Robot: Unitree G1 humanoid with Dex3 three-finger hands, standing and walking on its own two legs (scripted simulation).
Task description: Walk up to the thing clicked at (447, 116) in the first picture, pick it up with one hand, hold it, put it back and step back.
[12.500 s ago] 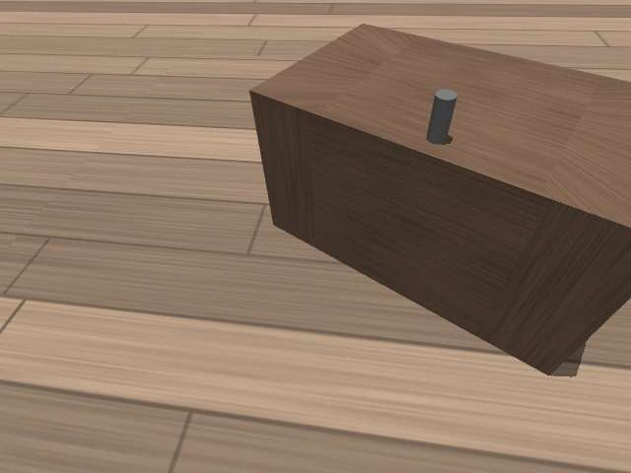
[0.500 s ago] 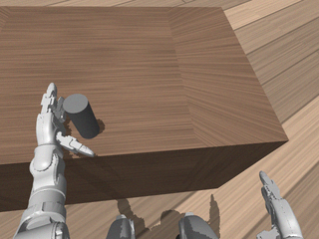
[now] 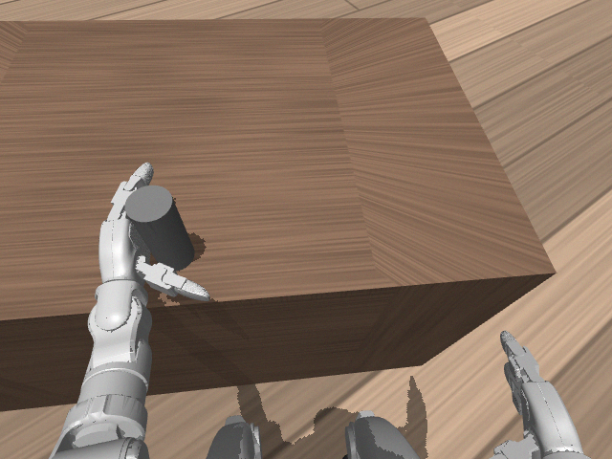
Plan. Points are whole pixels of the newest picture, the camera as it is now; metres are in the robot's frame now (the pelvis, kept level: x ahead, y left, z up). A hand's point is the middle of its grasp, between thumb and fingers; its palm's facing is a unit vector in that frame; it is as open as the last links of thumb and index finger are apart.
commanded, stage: close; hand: left
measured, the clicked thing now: (163, 232) +0.42 +0.18 +0.03
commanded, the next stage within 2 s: settle in 0.56 s
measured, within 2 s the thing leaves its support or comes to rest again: leaves its support in 0.88 s
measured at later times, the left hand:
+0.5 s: hand (170, 234) +0.42 +0.17 +0.03, palm faces +0.07 -1.00 +0.02, open 8.6 cm
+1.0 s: hand (164, 220) +0.42 +0.17 +0.05, palm faces +0.07 -1.00 -0.02, open 7.2 cm
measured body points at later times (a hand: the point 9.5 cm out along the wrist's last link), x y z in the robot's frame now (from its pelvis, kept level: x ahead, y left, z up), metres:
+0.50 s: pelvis +0.00 +0.00 +0.00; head +0.10 +0.03 +0.44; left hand +0.41 +0.22 +0.03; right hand +0.15 -0.26 -0.01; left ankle +0.03 +0.12 -0.65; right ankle +0.00 -0.13 -0.65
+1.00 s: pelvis +0.00 +0.00 +0.01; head +0.09 +0.02 +0.46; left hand +0.41 +0.22 +0.06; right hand +0.16 -0.26 -0.01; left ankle +0.03 +0.12 -0.65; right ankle +0.00 -0.13 -0.65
